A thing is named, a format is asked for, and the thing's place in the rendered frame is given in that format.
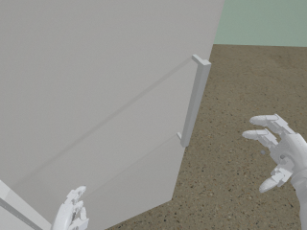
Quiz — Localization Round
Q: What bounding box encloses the left robot hand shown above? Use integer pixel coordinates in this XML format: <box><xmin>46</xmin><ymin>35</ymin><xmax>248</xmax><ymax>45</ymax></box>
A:
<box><xmin>50</xmin><ymin>185</ymin><xmax>89</xmax><ymax>230</ymax></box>

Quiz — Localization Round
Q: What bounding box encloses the right robot hand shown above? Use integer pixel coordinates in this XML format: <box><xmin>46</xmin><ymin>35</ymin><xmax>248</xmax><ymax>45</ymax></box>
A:
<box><xmin>242</xmin><ymin>113</ymin><xmax>307</xmax><ymax>194</ymax></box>

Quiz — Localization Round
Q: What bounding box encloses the handle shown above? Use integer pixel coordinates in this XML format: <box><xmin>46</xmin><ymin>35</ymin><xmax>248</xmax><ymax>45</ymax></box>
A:
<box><xmin>177</xmin><ymin>54</ymin><xmax>212</xmax><ymax>148</ymax></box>

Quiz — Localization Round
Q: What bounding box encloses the robot right forearm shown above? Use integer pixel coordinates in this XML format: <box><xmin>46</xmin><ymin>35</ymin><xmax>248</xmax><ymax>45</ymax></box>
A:
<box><xmin>290</xmin><ymin>169</ymin><xmax>307</xmax><ymax>230</ymax></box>

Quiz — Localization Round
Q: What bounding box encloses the fridge door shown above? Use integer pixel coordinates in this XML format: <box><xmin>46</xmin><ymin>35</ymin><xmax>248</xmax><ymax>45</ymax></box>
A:
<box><xmin>0</xmin><ymin>0</ymin><xmax>225</xmax><ymax>230</ymax></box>

